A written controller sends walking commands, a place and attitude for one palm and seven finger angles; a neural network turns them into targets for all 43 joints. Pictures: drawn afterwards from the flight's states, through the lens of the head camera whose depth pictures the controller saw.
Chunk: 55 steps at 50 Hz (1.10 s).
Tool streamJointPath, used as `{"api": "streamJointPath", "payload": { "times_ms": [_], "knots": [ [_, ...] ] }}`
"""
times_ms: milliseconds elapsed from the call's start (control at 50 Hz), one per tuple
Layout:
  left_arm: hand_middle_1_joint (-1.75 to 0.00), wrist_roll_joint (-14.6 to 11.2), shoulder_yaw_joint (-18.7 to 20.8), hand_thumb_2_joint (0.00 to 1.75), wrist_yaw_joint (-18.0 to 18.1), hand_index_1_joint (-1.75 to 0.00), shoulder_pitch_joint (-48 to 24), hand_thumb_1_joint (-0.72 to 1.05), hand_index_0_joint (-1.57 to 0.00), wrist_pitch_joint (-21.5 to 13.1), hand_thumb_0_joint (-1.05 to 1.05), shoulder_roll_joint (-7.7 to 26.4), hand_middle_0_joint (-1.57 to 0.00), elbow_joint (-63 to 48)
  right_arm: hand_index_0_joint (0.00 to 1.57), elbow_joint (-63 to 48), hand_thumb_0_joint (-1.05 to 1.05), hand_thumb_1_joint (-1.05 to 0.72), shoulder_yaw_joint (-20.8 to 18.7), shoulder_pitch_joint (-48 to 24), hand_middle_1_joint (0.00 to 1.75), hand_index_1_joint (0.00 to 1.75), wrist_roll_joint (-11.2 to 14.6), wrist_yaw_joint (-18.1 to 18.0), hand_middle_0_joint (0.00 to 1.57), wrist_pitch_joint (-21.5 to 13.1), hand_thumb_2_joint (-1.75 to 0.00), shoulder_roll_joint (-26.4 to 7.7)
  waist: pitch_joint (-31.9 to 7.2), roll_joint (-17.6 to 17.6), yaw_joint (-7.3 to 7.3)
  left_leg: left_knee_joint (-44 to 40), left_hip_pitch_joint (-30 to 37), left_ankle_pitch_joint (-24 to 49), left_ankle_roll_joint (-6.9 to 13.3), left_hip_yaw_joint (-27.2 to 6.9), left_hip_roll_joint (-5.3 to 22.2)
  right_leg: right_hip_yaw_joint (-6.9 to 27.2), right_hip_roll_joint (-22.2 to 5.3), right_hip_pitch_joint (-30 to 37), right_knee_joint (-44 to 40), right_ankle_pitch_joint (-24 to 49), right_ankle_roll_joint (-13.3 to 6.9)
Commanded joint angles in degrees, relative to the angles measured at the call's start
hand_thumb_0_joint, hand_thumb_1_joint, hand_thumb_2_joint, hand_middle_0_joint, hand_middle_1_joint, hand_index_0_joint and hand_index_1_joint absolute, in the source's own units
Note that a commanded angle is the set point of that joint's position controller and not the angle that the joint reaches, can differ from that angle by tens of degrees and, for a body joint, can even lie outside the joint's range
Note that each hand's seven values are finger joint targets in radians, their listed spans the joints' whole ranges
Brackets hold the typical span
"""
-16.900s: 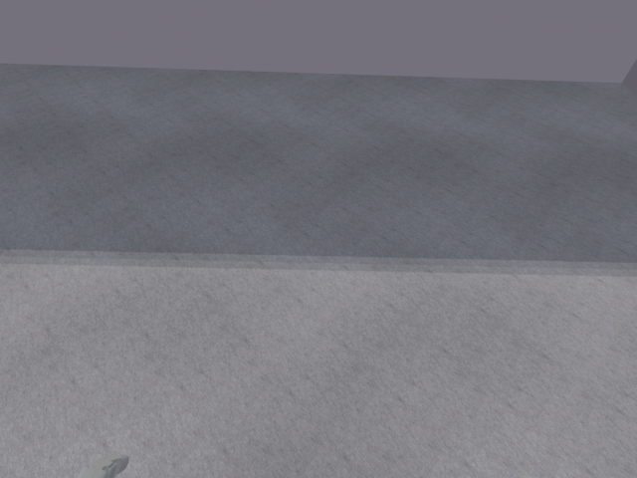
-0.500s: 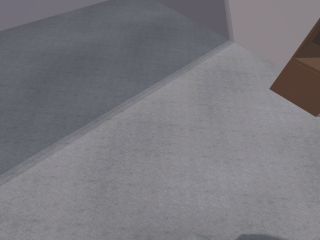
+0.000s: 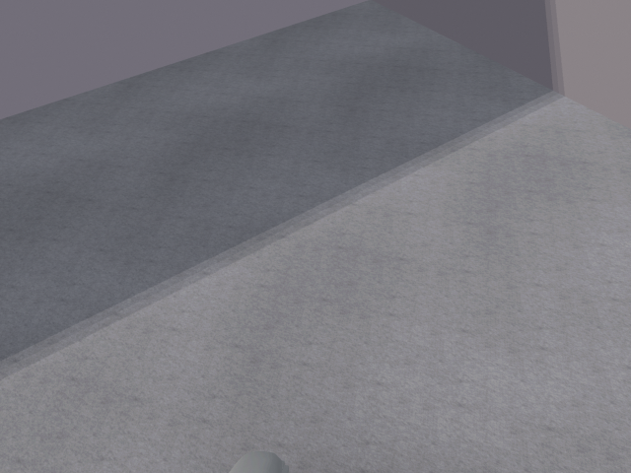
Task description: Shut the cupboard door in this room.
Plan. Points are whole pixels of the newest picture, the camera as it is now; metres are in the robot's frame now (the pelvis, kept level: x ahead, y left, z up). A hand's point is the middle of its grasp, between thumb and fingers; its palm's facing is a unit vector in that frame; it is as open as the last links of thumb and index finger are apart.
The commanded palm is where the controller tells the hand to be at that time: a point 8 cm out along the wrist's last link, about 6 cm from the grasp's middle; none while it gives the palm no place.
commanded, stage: turn or walk to find it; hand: left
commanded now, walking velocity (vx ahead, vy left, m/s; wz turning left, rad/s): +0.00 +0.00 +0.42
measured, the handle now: out of the picture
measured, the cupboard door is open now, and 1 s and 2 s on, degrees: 84 84 84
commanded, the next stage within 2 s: stand and wait in 1.60 s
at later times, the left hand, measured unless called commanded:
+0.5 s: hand out of the picture +0.01 +0.28 -0.17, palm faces +0.25 -0.94 -0.23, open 7.4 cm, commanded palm none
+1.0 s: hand out of the picture -0.01 +0.19 -0.14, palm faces +0.40 -0.87 -0.28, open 7.4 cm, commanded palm none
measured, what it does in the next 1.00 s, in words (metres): steps on the spot, turning left: left foot, then right foot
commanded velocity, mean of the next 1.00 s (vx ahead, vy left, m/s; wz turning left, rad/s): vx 0.00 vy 0.00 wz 0.42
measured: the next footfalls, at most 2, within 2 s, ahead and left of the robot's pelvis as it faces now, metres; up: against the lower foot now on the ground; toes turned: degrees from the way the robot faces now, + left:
left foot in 0.24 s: +0.01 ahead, +0.15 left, +0.00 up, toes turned +12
right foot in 0.82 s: +0.05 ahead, -0.08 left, +0.00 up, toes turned +17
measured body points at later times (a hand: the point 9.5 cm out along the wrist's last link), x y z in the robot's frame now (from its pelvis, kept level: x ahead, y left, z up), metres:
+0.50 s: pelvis -0.01 +0.06 +0.00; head +0.02 +0.10 +0.45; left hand -0.01 +0.33 -0.15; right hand +0.13 -0.16 -0.13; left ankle -0.03 +0.14 -0.74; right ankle -0.01 -0.11 -0.65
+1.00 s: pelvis -0.02 -0.02 +0.00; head +0.01 -0.06 +0.45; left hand -0.03 +0.23 -0.12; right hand +0.09 -0.25 -0.17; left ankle -0.10 +0.12 -0.64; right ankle +0.01 -0.09 -0.74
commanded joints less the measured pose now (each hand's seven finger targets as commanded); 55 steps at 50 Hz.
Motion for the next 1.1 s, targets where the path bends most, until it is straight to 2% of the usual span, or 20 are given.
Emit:
{"api": "streamJointPath", "payload": {
  "times_ms": [0, 120, 180, 200, 220, 240, 260, 340, 400, 600, 680, 740, 760, 780, 800, 820, 860, 900, 980, 1080],
  "knots": [
    [-0.30, 0.4, 3.4, 0.90, 1.0, -0.30, 3.9, 0.90, -0.20, -1.4, 0.00, 12.3, -0.20, -2.3, 0.20, -4.5, 0.00, -0.90, 0.1, -3.5, 0.30, 0.30, 0.2, -0.2, 0.20, -1.3, -0.90, -2.2, -3.0, -11.6, 2.71, -6.3, -3.4, -3.0, -0.9, 2.2, 1.0, 9.3, -15.1, 7.6, -8.0, 28.4, -5.0],
    [-0.30, 0.8, 4.2, 0.90, 0.8, -0.30, 6.5, 0.90, -0.20, -0.7, 0.00, 14.6, -0.20, -0.4, 0.20, -5.7, 0.00, -0.90, 1.3, -6.7, 0.30, 0.30, 0.8, -0.4, 0.20, -2.4, -0.90, -1.3, -5.4, -14.0, 4.53, -22.8, 3.5, -5.5, 0.6, 6.6, 0.5, 7.6, -16.6, 10.1, -3.3, 36.3, -5.9],
    [-0.30, 0.3, 4.4, 0.90, 0.7, -0.30, 3.0, 0.90, -0.20, -0.4, 0.00, 14.8, -0.20, -0.3, 0.20, -4.6, 0.00, -0.90, 1.0, -2.0, 0.30, 0.30, 0.8, -0.4, 0.20, -3.1, -0.90, -2.3, -6.8, -12.1, 1.14, -37.0, 13.5, 5.6, 1.6, 7.5, 0.9, 4.0, -15.5, 5.2, 2.1, 28.7, -2.2],
    [-0.30, -0.2, 4.3, 0.90, 0.6, -0.30, 3.1, 0.90, -0.20, 0.0, 0.00, 13.7, -0.20, -0.7, 0.20, -4.0, 0.00, -0.90, 0.5, 0.8, 0.30, 0.30, 0.5, -0.3, 0.20, -3.7, -0.90, -4.7, -8.5, -5.0, -0.61, -43.8, 21.9, 15.6, 2.7, 4.6, 3.2, 1.4, -13.2, -0.7, 9.0, 21.8, 0.8],
    [-0.30, -0.6, 3.8, 0.90, 0.4, -0.30, 3.5, 0.90, -0.20, 0.3, 0.00, 10.2, -0.20, -2.5, 0.20, -4.0, 0.00, -0.90, -0.9, 3.6, 0.30, 0.30, 0.0, -0.6, 0.20, -4.2, -0.90, -10.7, -9.6, 12.6, -1.84, -45.6, 30.4, 36.0, 8.6, -14.1, 16.8, -1.2, -5.0, -15.4, 20.8, -5.5, 5.4],
    [-0.30, -0.3, 2.5, 0.90, 0.7, -0.30, 0.4, 0.90, -0.20, 0.9, 0.00, 8.7, -0.20, -4.0, 0.20, -3.0, 0.00, -0.90, -1.4, 6.4, 0.30, 0.30, 0.4, -1.1, 0.20, -3.6, -0.90, -13.4, -9.2, 14.7, -3.05, -46.0, 28.5, 50.3, 14.1, -17.9, 22.8, 3.8, -2.2, -18.7, 28.7, -22.7, 6.4],
    [-0.30, -0.2, 2.8, 0.90, 0.9, -0.30, -1.1, 0.90, -0.20, 1.5, 0.00, 9.6, -0.20, -3.4, 0.20, -2.4, 0.00, -0.90, -1.0, 5.5, 0.30, 0.30, 0.2, -1.6, 0.20, -3.4, -0.90, -11.9, -7.8, 10.4, -2.81, -45.9, 25.7, 45.4, 15.2, -13.9, 21.7, 7.4, -3.0, -17.9, 32.7, -20.5, 5.7],
    [-0.30, -0.1, 3.5, 0.90, -0.1, -0.30, -1.2, 0.90, -0.20, 1.6, 0.00, 10.1, -0.20, -1.1, 0.20, -4.5, 0.00, -0.90, 0.4, -0.9, 0.30, 0.30, 0.1, -2.4, 0.20, -4.1, -0.90, -7.6, -3.7, 6.9, 0.26, -46.1, 22.7, 41.3, 12.0, -8.1, 13.0, 9.7, -2.2, -20.0, 37.5, -8.0, 6.5],
    [-0.30, -0.1, 3.5, 0.90, -0.2, -0.30, -0.3, 0.90, -0.20, 1.5, 0.00, 10.0, -0.20, -0.7, 0.20, -4.9, 0.00, -0.90, 0.2, -0.2, 0.30, 0.30, 0.5, -2.2, 0.20, -4.5, -0.90, -7.7, -5.7, 4.5, 0.87, -46.8, 24.1, 40.8, 11.3, -6.6, 11.5, 9.8, -1.8, -19.8, 37.7, -4.5, 7.5],
    [-0.30, -0.4, 3.0, 0.90, 0.2, -0.30, -8.0, 0.90, -0.20, 1.5, 0.00, 8.6, -0.20, -4.8, 0.20, -4.5, 0.00, -0.90, -0.9, 4.1, 0.30, 0.30, -0.3, -1.9, 0.20, -4.0, -0.90, -7.5, -4.4, 5.1, -1.46, -47.1, 21.7, 32.4, 14.2, -15.8, 12.0, 10.8, 0.0, -17.6, 25.5, -8.3, 7.6],
    [-0.30, -0.7, 2.8, 0.90, 0.3, -0.30, -7.5, 0.90, -0.20, 1.2, 0.00, 8.1, -0.20, -5.3, 0.20, -4.8, 0.00, -0.90, -1.2, 3.3, 0.30, 0.30, -0.5, -1.8, 0.20, -3.6, -0.90, -7.7, -5.3, 6.7, -1.09, -45.6, 17.8, 31.9, 13.9, -18.1, 10.8, 10.1, 2.1, -10.6, 16.4, -8.8, 6.4],
    [-0.30, -1.0, 2.9, 0.90, 0.5, -0.30, -2.5, 0.90, -0.20, 0.5, 0.00, 8.6, -0.20, -4.1, 0.20, -5.2, 0.00, -0.90, -1.4, 2.0, 0.30, 0.30, -0.2, -1.7, 0.20, -3.4, -0.90, -7.4, -7.9, 5.6, 1.25, -41.8, 13.3, 30.0, 11.7, -17.9, 8.2, 9.3, 3.1, -0.3, 2.1, 0.3, 5.7],
    [-0.30, -0.9, 3.2, 0.90, 0.7, -0.30, -0.4, 0.90, -0.20, 0.0, 0.00, 9.5, -0.20, -3.6, 0.20, -5.4, 0.00, -0.90, -1.3, 2.0, 0.30, 0.30, 0.2, -1.6, 0.20, -3.4, -0.90, -6.4, -8.8, 2.8, 2.31, -39.5, 9.3, 24.3, 9.3, -16.6, 5.8, 9.9, 1.7, 6.1, -5.8, 6.1, 5.4],
    [-0.30, -0.2, 3.8, 0.90, 1.0, -0.30, 1.7, 0.90, -0.20, -0.7, 0.00, 13.4, -0.20, -3.4, 0.20, -5.6, 0.00, -0.90, -1.0, 2.7, 0.30, 0.30, 0.8, -1.2, 0.20, -3.5, -0.90, -3.7, -10.3, -7.0, 3.06, -32.6, 1.2, 11.5, 5.7, -11.6, 1.4, 18.0, -7.3, 14.6, -11.4, 6.8, 3.3],
    [-0.30, 0.4, 4.6, 0.90, 1.3, -0.30, 2.3, 0.90, -0.20, -1.0, 0.00, 17.4, -0.20, -3.6, 0.20, -7.2, 0.00, -0.90, -0.5, 2.1, 0.30, 0.30, 0.6, -1.1, 0.20, -3.5, -0.90, -1.1, -8.4, -20.0, 3.62, -20.0, -7.4, -10.3, 2.0, -1.8, -6.2, 30.9, -21.2, 14.9, -11.9, 13.6, -3.2],
    [-0.30, -0.1, 4.1, 0.90, 1.3, -0.30, 1.7, 0.90, -0.20, -0.6, 0.00, 17.0, -0.20, -4.4, 0.20, -7.2, 0.00, -0.90, -1.3, 1.2, 0.30, 0.30, 0.1, -1.3, 0.20, -2.9, -0.90, -3.8, -6.7, -14.7, 3.51, -9.6, -5.1, -13.2, 2.2, -3.1, -4.3, 29.6, -23.8, 5.6, -12.0, 16.0, -7.1],
    [-0.30, -0.4, 3.9, 0.90, 1.3, -0.30, -5.3, 0.90, -0.20, -0.7, 0.00, 13.2, -0.20, -5.7, 0.20, -4.0, 0.00, -0.90, -1.8, 3.8, 0.30, 0.30, -0.3, -0.8, 0.20, -1.2, -0.90, -3.6, -1.8, -11.7, -0.12, 1.1, -3.9, -5.9, 1.8, -4.2, -2.4, 23.1, -17.4, -2.8, -14.7, 3.8, -5.2],
    [-0.30, -0.5, 2.9, 0.90, 1.1, -0.30, -7.2, 0.90, -0.20, -0.9, 0.00, 10.4, -0.20, -6.2, 0.20, -2.5, 0.00, -0.90, -1.5, 6.1, 0.30, 0.30, -0.3, -0.3, 0.20, -1.0, -0.90, -2.7, 0.3, -10.0, -1.71, 3.9, -4.1, -0.1, 1.1, -2.1, -1.2, 15.2, -12.6, -3.3, -13.1, 8.4, -2.6],
    [-0.30, -0.4, 2.9, 0.90, 0.9, -0.30, -1.5, 0.90, -0.20, -1.5, 0.00, 9.6, -0.20, -4.3, 0.20, -2.3, 0.00, -0.90, -1.4, 4.9, 0.30, 0.30, -0.1, -0.2, 0.20, -0.8, -0.90, -2.9, -0.5, -12.2, 0.10, 4.4, -5.4, 3.3, -0.5, -1.1, -0.4, 11.9, -11.9, 1.0, -12.5, 13.0, -2.2],
    [-0.30, 0.2, 3.5, 0.90, 1.2, -0.30, 2.8, 0.90, -0.20, -1.4, 0.00, 11.1, -0.20, -2.5, 0.20, -3.5, 0.00, -0.90, -0.6, 0.0, 0.30, 0.30, -0.1, -0.3, 0.20, -0.9, -0.90, -2.4, -1.2, -10.4, 2.11, -3.0, -4.4, -1.2, -1.1, 0.2, 1.4, 12.7, -15.5, 4.5, -11.3, 15.9, -5.2]
  ]
}}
